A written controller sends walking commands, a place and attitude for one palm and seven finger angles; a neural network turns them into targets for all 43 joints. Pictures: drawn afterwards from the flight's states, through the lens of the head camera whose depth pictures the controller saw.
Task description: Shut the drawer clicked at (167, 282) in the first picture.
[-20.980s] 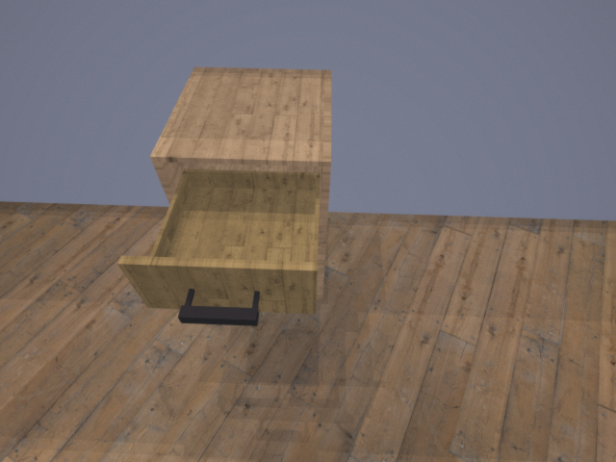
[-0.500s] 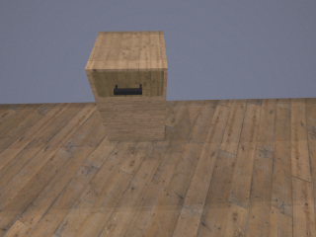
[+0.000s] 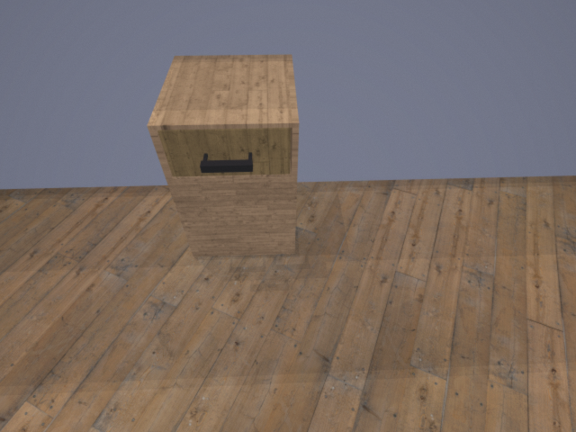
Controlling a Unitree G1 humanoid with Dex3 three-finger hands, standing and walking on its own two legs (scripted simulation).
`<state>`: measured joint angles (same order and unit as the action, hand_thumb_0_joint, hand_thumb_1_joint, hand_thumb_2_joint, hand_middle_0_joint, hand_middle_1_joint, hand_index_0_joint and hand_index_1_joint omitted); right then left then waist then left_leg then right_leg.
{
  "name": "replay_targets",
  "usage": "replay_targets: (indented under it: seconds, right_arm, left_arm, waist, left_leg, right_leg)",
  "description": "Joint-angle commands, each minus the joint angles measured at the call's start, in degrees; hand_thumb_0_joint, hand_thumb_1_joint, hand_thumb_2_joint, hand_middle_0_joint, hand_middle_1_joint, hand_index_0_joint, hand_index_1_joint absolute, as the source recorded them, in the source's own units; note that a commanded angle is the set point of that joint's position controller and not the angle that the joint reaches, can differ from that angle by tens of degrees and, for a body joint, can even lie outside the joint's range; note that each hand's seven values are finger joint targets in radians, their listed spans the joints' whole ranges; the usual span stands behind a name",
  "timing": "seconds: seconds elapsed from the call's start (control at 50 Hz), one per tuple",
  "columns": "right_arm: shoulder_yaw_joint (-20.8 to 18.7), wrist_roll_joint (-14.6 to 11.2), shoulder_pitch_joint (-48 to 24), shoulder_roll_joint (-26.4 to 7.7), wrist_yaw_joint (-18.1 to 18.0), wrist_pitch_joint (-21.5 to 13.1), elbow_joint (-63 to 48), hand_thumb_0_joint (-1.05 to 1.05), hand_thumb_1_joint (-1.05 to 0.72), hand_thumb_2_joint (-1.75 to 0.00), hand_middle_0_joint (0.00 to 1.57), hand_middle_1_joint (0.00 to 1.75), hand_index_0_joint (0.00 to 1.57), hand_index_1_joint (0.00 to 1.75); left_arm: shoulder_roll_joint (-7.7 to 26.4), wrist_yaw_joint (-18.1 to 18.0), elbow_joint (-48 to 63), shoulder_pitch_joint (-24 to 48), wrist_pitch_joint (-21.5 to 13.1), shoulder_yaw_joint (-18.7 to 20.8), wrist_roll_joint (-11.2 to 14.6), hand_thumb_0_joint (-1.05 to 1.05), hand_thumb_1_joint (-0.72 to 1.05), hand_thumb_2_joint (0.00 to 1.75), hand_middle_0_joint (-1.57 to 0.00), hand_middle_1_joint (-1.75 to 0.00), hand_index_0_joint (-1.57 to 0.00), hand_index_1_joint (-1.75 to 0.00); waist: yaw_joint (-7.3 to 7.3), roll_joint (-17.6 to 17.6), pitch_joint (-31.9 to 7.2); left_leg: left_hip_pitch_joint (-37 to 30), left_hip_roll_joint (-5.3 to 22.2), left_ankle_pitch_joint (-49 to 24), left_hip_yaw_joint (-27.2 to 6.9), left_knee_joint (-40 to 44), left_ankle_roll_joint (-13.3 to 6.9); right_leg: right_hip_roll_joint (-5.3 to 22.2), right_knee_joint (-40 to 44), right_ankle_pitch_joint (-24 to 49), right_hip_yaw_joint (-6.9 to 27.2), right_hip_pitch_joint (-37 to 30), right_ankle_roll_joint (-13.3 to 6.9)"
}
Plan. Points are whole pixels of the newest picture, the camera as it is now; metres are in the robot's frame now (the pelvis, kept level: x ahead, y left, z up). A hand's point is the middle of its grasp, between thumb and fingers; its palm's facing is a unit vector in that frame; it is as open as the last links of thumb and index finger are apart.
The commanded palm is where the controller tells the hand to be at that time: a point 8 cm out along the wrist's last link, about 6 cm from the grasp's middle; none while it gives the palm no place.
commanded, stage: look to check the result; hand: left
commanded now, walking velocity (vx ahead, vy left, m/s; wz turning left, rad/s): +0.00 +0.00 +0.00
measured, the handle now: (227, 161) +0.88 +0.23 -0.22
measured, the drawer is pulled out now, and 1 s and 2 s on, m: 0.00 0.00 0.00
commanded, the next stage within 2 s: stand and wait in 0.14 s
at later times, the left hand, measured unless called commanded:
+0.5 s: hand out of the picture -0.01 +0.14 -0.17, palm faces +0.04 -0.99 -0.16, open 7.4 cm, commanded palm none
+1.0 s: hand out of the picture -0.01 +0.13 -0.17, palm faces +0.05 -0.99 -0.16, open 7.4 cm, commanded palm none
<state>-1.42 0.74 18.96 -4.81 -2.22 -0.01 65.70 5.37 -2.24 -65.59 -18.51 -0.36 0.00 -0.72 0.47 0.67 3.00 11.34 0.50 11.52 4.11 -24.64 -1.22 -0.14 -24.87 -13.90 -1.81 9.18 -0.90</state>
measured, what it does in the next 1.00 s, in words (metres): stands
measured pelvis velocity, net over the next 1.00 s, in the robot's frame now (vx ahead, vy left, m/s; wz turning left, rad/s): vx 0.02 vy -0.02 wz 0.00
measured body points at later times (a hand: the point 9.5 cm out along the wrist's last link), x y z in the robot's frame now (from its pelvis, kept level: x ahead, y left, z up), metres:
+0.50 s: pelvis +0.01 -0.01 +0.00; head +0.02 -0.02 +0.45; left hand -0.02 +0.19 -0.16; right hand -0.03 -0.20 -0.17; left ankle +0.02 +0.11 -0.74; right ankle +0.00 -0.11 -0.74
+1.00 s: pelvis +0.02 -0.02 +0.00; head +0.03 -0.03 +0.45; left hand -0.01 +0.18 -0.16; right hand -0.01 -0.21 -0.17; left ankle +0.02 +0.11 -0.74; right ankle +0.00 -0.11 -0.74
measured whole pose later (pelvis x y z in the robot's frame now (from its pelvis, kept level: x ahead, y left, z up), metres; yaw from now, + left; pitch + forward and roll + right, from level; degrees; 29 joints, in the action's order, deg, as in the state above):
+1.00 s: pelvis +0.02 -0.02 +0.00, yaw +0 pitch -2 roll +0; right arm -1.1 0.7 17.9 -5.1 -2.5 -0.3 66.3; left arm 5.2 -2.4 -65.6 -18.2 -0.8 0.1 -0.6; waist 0.3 0.8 2.8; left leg 9.4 1.7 12.5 3.7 -23.7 0.4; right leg -1.4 -24.0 -15.0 -2.1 7.3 -2.3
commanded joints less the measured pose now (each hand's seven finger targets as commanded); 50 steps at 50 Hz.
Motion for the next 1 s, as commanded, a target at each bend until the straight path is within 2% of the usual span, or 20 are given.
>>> replay_targets:
  seconds: [0.0,0.1,0.24,0.34,0.46,0.72,0.86,0.98]
  right_arm:
    - [-0.56,-0.12,5.9,-4.3,-0.39,-0.54,-0.75,0.0,-0.9,-0.9,0.2,0.3,0.2,0.3]
    - [-0.49,-0.22,5.44,-4.15,-0.52,-0.72,-0.71,0.0,-0.9,-0.9,0.2,0.3,0.2,0.3]
    - [-0.39,-0.09,5.25,-3.86,-0.44,-0.55,-0.26,0.0,-0.9,-0.9,0.2,0.3,0.2,0.3]
    - [-0.44,-0.09,5.24,-4.03,-0.45,-0.62,-0.34,0.0,-0.9,-0.9,0.2,0.3,0.2,0.3]
    - [-0.36,-0.11,5.22,-4.16,-0.53,-0.65,-0.2,0.0,-0.9,-0.9,0.2,0.3,0.2,0.3]
    - [-0.23,-0.17,5.05,-4.15,-0.66,-0.79,0.01,0.0,-0.9,-0.9,0.2,0.3,0.2,0.3]
    - [-0.13,-0.11,4.79,-4.13,-0.6,-0.53,0.12,0.0,-0.9,-0.9,0.2,0.3,0.2,0.3]
    - [-0.18,-0.14,4.85,-4.2,-0.69,-0.68,0.12,0.0,-0.9,-0.9,0.2,0.3,0.2,0.3]
  left_arm:
    - [4.59,-0.58,0.6,-4.92,-0.7,1.09,0.08,0.0,0.9,0.9,-0.2,-0.3,-0.2,-0.3]
    - [4.48,-0.62,0.4,-5.12,-0.78,1.11,0.11,0.0,0.9,0.9,-0.2,-0.3,-0.2,-0.3]
    - [4.51,-0.59,0.34,-4.99,-0.76,1.09,0.15,0.0,0.9,0.9,-0.2,-0.3,-0.2,-0.3]
    - [4.53,-0.61,0.5,-4.77,-0.83,1.16,0.17,0.0,0.9,0.9,-0.2,-0.3,-0.2,-0.3]
    - [4.7,-0.56,0.51,-4.58,-0.78,1.17,0.19,0.0,0.9,0.9,-0.2,-0.3,-0.2,-0.3]
    - [4.79,-0.72,0.4,-4.99,-1.04,1.23,0.23,0.0,0.9,0.9,-0.2,-0.3,-0.2,-0.3]
    - [4.74,-0.69,0.3,-5.06,-0.98,1.12,0.28,0.0,0.9,0.9,-0.2,-0.3,-0.2,-0.3]
    - [4.84,-0.66,0.48,-5.04,-1.05,1.26,0.27,0.0,0.9,0.9,-0.2,-0.3,-0.2,-0.3]
  waist:
    - [0.12,0.04,3.05]
    - [-0.1,-0.4,3.24]
    - [0.02,-0.28,4.59]
    - [0.04,-0.17,3.44]
    - [0.01,-0.28,3.83]
    - [-0.05,-0.45,2.19]
    - [-0.01,-0.08,4.32]
    - [-0.02,-0.29,3.08]
  left_leg:
    - [-2.02,5.21,-1.52,-5.92,5.08,-1.25]
    - [-2.32,5.38,-3.84,-5.74,4.77,-1.22]
    - [-2.04,5.18,-2.23,-5.39,5.14,-1.01]
    - [-2.6,5.26,-2.86,-5.37,5.02,-1.02]
    - [-2.39,5.36,-2.75,-5.23,5.16,-0.9]
    - [-3.66,5.45,-7.06,-4.76,4.22,-0.83]
    - [-3.23,5.27,-5.07,-4.74,4.56,-0.62]
    - [-3.6,5.39,-5.94,-4.69,4.46,-0.64]
  right_leg:
    - [4.74,6.45,1.05,4.87,6.1,-1.91]
    - [4.78,6.31,3.04,4.73,5.55,-1.81]
    - [4.85,6.92,1.8,5.05,6.3,-1.93]
    - [4.85,6.78,2.34,5.15,5.66,-1.95]
    - [4.72,6.82,2.37,5.15,5.53,-1.93]
    - [5.08,6.38,7.46,5.05,3.52,-1.87]
    - [4.91,7.22,5.14,5.39,4.91,-1.94]
    - [4.95,7.04,6.34,5.22,3.91,-1.96]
